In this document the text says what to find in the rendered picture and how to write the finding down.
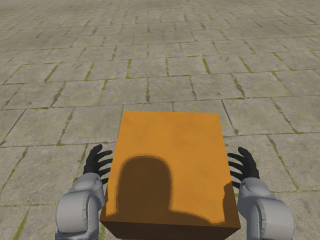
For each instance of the left robot hand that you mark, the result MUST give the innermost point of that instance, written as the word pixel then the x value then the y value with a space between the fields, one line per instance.
pixel 92 164

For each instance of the carton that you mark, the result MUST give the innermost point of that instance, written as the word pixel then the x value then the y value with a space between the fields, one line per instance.
pixel 170 179

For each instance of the robot left forearm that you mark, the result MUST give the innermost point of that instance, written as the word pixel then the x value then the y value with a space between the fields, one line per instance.
pixel 77 212

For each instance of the right robot hand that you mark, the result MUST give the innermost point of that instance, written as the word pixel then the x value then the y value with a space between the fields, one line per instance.
pixel 248 169

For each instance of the robot right forearm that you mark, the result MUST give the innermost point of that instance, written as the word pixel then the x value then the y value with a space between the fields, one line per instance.
pixel 267 217

